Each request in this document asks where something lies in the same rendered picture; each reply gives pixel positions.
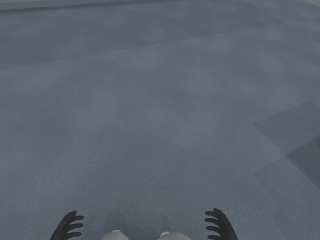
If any robot left hand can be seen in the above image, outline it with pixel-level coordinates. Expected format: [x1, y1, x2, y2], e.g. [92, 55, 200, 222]
[50, 210, 84, 240]

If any robot right hand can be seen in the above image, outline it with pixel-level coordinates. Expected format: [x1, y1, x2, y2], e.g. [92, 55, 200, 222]
[204, 208, 238, 240]

